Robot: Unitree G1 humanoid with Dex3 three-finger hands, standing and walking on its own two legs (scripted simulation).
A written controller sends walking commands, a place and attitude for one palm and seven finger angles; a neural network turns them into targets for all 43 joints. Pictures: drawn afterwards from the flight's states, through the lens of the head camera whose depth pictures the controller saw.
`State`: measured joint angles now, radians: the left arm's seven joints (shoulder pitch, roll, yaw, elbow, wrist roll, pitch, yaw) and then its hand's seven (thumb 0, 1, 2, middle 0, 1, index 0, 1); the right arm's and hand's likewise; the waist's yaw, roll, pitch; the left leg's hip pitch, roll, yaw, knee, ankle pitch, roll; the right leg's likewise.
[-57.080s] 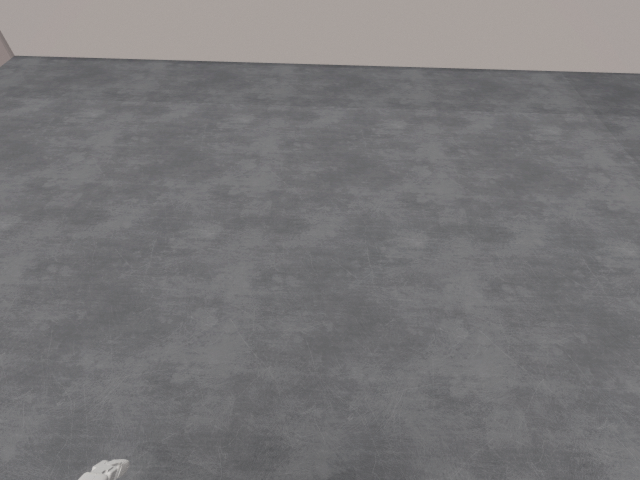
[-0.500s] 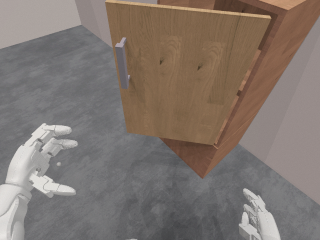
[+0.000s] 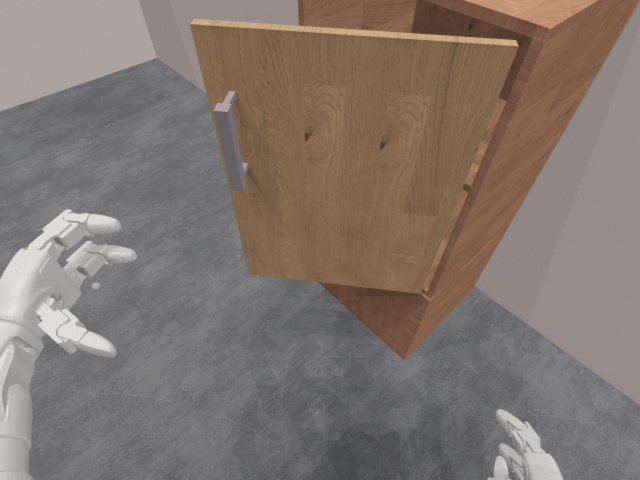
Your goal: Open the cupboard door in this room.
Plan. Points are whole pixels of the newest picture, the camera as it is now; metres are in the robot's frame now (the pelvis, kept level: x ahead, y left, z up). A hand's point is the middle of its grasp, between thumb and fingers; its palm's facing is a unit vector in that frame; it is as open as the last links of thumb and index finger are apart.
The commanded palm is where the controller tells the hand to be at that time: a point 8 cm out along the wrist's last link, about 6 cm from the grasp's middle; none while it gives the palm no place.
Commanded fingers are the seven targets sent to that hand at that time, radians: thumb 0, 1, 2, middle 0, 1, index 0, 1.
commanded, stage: raise the hand with hooked fingers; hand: left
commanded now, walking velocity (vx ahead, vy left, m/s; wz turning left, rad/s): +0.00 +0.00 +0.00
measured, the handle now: (234, 143) +0.59 +0.18 +0.09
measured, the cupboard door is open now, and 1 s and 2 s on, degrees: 39 39 39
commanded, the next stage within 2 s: move the hooked fingers beside the handle in 0.36 s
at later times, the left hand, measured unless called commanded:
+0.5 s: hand (110, 294) +0.29 +0.26 +0.10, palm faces -0.03 -1.00 -0.02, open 14.0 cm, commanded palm +0.27 +0.31 +0.11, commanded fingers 0.00 -0.50 0.30 -0.30 -1.20 -0.30 -1.20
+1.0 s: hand (137, 240) +0.36 +0.26 +0.10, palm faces -0.06 -1.00 -0.01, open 14.0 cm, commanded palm +0.35 +0.31 +0.10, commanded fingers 0.00 -0.50 0.30 -0.30 -1.20 -0.30 -1.20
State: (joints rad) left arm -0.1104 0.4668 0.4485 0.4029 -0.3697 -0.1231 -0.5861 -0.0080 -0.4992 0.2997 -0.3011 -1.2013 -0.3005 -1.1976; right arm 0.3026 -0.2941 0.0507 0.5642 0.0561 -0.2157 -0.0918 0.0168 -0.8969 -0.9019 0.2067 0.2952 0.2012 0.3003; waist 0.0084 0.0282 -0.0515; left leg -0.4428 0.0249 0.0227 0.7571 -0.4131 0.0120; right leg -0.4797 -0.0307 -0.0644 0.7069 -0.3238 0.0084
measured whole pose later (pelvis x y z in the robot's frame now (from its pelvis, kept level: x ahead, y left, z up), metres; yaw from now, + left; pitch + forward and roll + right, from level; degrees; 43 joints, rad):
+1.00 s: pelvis -0.01 -0.01 +0.00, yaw -1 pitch +9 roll -1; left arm -0.45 0.53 0.45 0.80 -0.29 -0.22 -0.58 -0.01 -0.50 0.30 -0.30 -1.20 -0.30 -1.20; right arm 0.35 -0.31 0.05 0.59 0.05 -0.14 -0.09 0.01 -0.90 -0.90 0.21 0.30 0.20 0.30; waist -0.04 0.01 -0.05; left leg -0.53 0.03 0.03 0.78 -0.40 0.00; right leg -0.58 -0.02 -0.05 0.74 -0.32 0.00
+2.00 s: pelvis +0.00 +0.01 -0.02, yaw -3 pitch +20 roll -3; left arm -1.04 0.80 0.50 1.29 -0.09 -0.26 -0.53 -0.01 -0.50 0.30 -0.30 -1.20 -0.30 -1.20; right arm 0.43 -0.30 0.07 0.59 0.01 0.06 -0.05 0.01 -0.90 -0.90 0.21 0.29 0.20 0.30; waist -0.20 0.01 -0.06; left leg -0.82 0.06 0.03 0.92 -0.45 0.02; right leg -0.84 0.00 -0.05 0.81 -0.32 0.02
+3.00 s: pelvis +0.01 +0.00 -0.03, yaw -3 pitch +22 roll -4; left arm -1.04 0.80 0.50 1.28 -0.09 -0.26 -0.51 -0.01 -0.50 0.30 -0.30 -1.20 -0.30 -1.20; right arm 0.43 -0.29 0.08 0.57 0.01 0.10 -0.04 0.01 -0.90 -0.90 0.21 0.29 0.20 0.30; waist -0.20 0.02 -0.07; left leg -0.84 0.07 0.02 0.94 -0.47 0.02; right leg -0.86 0.01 -0.06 0.82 -0.34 0.01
